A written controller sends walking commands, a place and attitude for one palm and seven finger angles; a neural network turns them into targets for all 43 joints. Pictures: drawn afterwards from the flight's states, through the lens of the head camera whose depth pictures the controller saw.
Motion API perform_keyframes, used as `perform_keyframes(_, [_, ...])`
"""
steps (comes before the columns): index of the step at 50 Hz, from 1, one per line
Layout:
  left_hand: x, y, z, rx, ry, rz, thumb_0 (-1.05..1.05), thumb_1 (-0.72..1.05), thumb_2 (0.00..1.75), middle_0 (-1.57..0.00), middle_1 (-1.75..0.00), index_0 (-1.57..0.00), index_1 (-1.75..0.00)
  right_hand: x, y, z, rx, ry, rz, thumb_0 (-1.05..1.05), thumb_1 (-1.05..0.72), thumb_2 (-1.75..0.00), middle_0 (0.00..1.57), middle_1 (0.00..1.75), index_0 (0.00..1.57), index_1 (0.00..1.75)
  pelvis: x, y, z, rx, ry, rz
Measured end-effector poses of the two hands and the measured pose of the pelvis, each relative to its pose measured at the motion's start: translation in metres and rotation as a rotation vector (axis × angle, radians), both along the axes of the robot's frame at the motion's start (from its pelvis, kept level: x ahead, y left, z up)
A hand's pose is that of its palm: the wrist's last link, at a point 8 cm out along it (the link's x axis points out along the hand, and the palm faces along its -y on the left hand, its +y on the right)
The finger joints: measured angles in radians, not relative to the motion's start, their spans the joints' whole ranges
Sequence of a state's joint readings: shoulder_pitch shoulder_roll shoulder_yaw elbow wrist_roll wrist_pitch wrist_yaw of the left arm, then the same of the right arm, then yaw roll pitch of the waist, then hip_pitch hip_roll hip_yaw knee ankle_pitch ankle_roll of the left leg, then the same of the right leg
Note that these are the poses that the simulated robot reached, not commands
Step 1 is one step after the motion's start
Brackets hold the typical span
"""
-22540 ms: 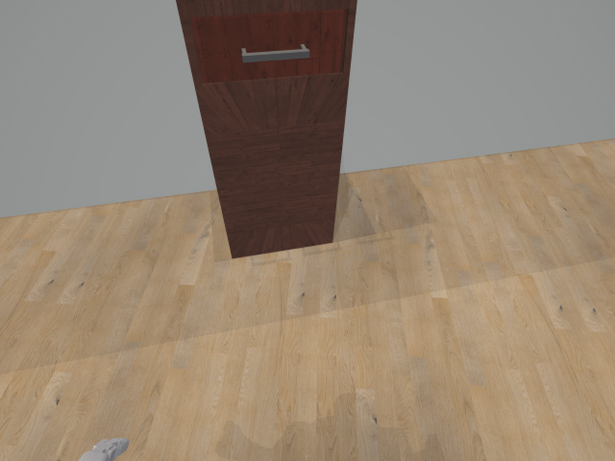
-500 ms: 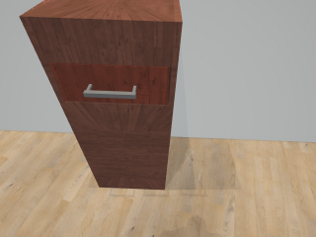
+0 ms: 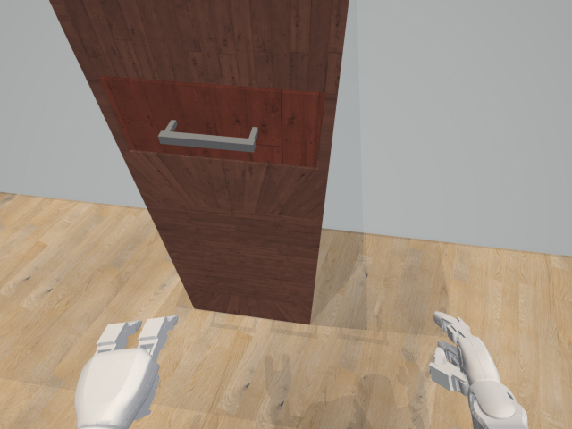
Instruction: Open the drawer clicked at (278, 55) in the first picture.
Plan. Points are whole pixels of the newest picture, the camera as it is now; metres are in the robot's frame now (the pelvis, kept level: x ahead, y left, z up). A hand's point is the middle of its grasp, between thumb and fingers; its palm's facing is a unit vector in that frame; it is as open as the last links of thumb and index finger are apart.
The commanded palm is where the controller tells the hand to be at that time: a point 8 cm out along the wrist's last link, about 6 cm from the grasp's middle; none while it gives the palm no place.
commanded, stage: raise the hand with hooked fingers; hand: left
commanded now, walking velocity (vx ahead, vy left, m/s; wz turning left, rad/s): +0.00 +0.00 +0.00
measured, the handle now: (210, 135) +0.55 +0.24 +0.09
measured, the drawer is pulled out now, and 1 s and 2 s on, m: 0.00 0.00 0.00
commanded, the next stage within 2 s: move the hooked fingers above the handle in 1.40 s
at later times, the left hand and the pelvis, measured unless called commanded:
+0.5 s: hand (118, 263) +0.26 +0.27 +0.10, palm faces +0.08 -0.09 -0.99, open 12.0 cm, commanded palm +0.24 +0.27 +0.16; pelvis +0.04 +0.02 +0.02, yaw +2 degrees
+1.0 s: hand (71, 170) +0.31 +0.31 +0.21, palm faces +0.13 -0.02 -0.99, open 13.8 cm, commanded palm +0.28 +0.30 +0.26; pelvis +0.02 +0.04 +0.03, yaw +4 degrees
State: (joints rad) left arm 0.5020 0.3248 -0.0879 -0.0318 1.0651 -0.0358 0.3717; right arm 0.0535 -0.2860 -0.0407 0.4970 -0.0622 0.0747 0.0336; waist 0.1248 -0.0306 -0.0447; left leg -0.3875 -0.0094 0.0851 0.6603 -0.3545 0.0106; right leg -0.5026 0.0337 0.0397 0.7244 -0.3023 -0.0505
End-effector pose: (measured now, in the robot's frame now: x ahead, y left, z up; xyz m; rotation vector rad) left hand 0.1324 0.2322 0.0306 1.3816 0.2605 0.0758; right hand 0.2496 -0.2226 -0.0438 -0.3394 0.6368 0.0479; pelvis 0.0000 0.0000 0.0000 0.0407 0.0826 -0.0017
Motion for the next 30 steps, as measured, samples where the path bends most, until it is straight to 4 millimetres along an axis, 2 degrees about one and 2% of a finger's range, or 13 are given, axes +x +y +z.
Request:
perform_keyframes(2, [-0.005,0.012,0.007,0.057,-0.019,0.024,0.01,0.46,0.72,-0.25,-0.58,-0.25,-0.58,0.015,0.009,-0.003,-0.005,0.001,0.041,0.01,-0.91,-0.9,0.2,0.3,0.19,0.3,0.003,-0.003,-0.002,-0.007,0.002,0.021])
perform_keyframes(4, [0.001,0.022,0.022,0.097,-0.078,0.036,0.01,0.4,0.7,-0.26,-0.61,-0.26,-0.61,0.026,0.021,-0.007,0.005,-0.003,0.076,0.01,-0.91,-0.9,0.2,0.3,0.19,0.3,0.007,-0.004,-0.004,-0.015,0.0,0.042])
perform_keyframes(8, [0.036,0.026,0.061,0.116,-0.238,0.01,0.01,0.31,0.65,-0.27,-0.67,-0.27,-0.67,0.035,0.044,-0.018,0.063,-0.001,0.112,0.01,-0.9,-0.9,0.2,0.3,0.2,0.3,0.013,-0.003,-0.005,-0.025,-0.009,0.069])
perform_keyframes(13, [0.082,0.017,0.091,0.107,-0.268,-0.029,0.01,0.2,0.61,-0.27,-0.74,-0.27,-0.74,0.02,0.06,-0.028,0.157,0.078,0.072,0.01,-0.9,-0.9,0.2,0.3,0.2,0.3,0.025,0.002,0.002,-0.02,-0.01,0.045])
perform_keyframes(17, [0.098,0.018,0.097,0.092,-0.186,-0.05,0.01,0.11,0.57,-0.28,-0.8,-0.27,-0.8,0.001,0.055,-0.035,0.176,0.15,0.019,0.01,-0.9,-0.9,0.2,0.3,0.2,0.3,0.034,0.007,0.009,-0.02,-0.02,0.022])
perform_keyframes(23, [0.103,0.033,0.11,0.094,-0.16,-0.058,0.0,-0.03,0.51,-0.29,-0.89,-0.29,-0.89,-0.02,0.032,-0.044,0.09,0.248,-0.041,0.01,-0.9,-0.9,0.21,0.3,0.2,0.3,0.041,0.017,0.015,-0.032,-0.034,0.028])
perform_keyframes(27, [0.109,0.044,0.131,0.104,-0.233,-0.064,0.0,-0.12,0.47,-0.3,-0.95,-0.3,-0.95,-0.022,0.022,-0.044,0.041,0.271,-0.066,0.01,-0.9,-0.9,0.2,0.3,0.2,0.3,0.041,0.024,0.017,-0.037,-0.045,0.045])
perform_keyframes(30, [0.117,0.05,0.145,0.115,-0.27,-0.071,0.0,-0.19,0.44,-0.3,-1.0,-0.3,-1.0,-0.018,0.024,-0.041,0.037,0.263,-0.076,0.01,-0.9,-0.9,0.2,0.3,0.2,0.3,0.039,0.03,0.018,-0.039,-0.056,0.054])
